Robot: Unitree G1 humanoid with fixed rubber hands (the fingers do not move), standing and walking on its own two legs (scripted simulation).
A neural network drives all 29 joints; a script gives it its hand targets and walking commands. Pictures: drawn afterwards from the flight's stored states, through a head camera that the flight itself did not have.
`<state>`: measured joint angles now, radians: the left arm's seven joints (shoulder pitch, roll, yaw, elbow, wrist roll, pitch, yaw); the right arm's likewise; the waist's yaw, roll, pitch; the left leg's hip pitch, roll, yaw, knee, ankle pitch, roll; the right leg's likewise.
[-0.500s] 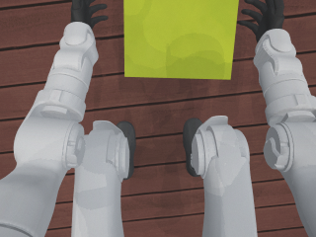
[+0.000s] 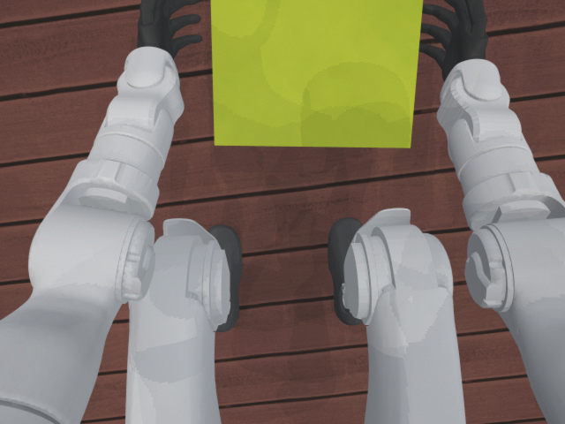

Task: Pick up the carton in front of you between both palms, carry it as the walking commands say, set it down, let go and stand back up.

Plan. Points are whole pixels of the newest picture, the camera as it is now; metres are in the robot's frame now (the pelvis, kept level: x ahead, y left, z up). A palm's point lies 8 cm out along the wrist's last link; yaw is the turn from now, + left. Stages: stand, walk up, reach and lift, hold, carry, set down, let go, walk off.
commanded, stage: reach and lift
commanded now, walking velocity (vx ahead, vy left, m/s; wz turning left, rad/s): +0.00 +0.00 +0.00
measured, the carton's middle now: (307, 71) +0.50 -0.05 -0.25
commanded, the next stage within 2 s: none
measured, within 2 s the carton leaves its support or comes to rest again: leaves its support in 0.40 s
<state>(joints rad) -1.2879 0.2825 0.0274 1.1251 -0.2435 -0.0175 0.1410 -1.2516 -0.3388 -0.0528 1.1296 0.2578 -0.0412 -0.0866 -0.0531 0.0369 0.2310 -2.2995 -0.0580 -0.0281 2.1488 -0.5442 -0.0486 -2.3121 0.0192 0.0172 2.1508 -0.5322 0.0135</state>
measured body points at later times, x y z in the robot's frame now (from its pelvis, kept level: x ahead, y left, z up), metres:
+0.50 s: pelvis +0.00 +0.01 -0.01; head +0.33 -0.02 +0.29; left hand +0.53 +0.11 -0.16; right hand +0.50 -0.20 -0.16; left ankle +0.12 +0.13 -0.34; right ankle +0.12 -0.12 -0.34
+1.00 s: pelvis +0.01 +0.01 +0.12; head +0.24 -0.02 +0.50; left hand +0.50 +0.11 +0.05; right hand +0.47 -0.19 +0.04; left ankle +0.12 +0.13 -0.34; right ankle +0.12 -0.12 -0.34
